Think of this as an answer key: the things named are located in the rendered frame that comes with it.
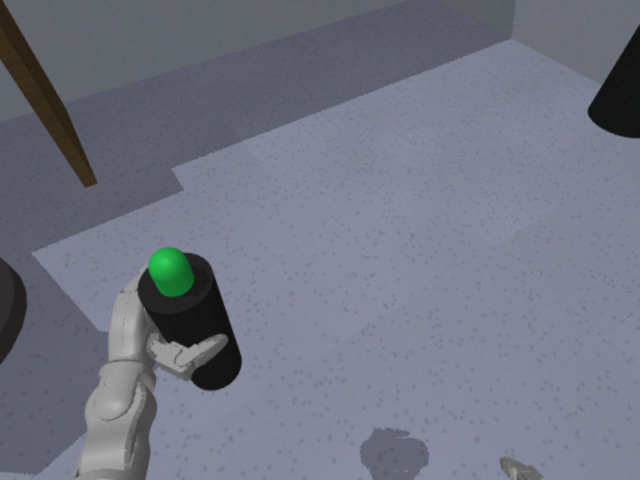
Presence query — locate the right robot hand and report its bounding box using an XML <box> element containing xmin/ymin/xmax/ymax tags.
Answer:
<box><xmin>500</xmin><ymin>457</ymin><xmax>545</xmax><ymax>480</ymax></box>

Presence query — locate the left robot arm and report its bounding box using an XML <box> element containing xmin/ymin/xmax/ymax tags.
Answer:
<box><xmin>71</xmin><ymin>360</ymin><xmax>157</xmax><ymax>480</ymax></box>

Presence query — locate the left robot hand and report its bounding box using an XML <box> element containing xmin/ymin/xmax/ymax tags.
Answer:
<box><xmin>108</xmin><ymin>262</ymin><xmax>228</xmax><ymax>382</ymax></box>

